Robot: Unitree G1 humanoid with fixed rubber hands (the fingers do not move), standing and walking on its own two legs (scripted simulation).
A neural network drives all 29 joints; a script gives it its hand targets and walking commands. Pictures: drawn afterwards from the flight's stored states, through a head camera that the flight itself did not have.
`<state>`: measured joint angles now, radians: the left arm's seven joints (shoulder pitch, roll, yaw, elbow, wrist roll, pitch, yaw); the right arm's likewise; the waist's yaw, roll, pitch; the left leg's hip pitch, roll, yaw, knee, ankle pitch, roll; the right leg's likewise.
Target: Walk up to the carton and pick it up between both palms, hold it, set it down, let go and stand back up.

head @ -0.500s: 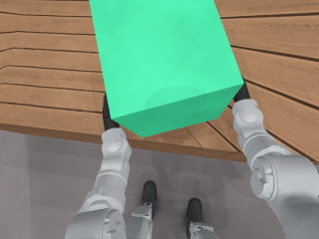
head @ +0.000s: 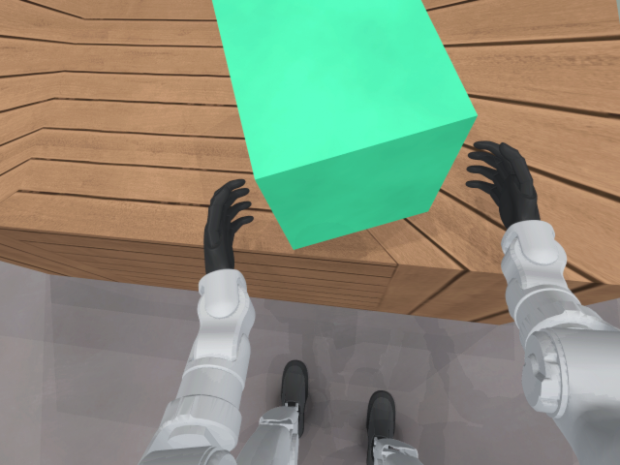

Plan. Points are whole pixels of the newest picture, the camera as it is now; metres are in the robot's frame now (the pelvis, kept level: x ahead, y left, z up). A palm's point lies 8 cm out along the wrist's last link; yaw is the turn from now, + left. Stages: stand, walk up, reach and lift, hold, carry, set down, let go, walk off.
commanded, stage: set down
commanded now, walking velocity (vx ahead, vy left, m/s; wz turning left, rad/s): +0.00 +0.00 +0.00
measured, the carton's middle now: (330, 105) +0.57 +0.08 -0.03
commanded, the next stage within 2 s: none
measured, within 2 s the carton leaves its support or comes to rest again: neither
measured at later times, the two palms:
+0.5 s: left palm (211, 283) +0.31 +0.18 -0.02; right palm (564, 239) +0.41 -0.20 -0.02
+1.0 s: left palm (220, 293) +0.30 +0.16 -0.01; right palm out of the picture +0.37 -0.27 -0.04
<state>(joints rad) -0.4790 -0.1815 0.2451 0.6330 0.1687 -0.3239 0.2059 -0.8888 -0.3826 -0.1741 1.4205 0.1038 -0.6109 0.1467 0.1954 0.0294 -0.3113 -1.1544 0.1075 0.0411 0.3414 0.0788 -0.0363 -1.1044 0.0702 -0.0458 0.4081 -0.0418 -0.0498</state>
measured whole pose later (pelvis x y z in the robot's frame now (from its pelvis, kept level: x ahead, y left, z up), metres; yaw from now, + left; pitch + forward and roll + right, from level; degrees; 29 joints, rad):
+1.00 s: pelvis +0.03 +0.00 +0.02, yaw +1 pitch +25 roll -2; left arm -0.02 -0.13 -0.07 0.20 0.02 -0.16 0.32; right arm -0.38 -0.53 -0.08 1.16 0.34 -0.64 0.39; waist 0.10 0.02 -0.08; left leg -0.85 0.11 0.02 0.50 -0.10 -0.01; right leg -0.74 0.07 -0.06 0.47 -0.17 -0.04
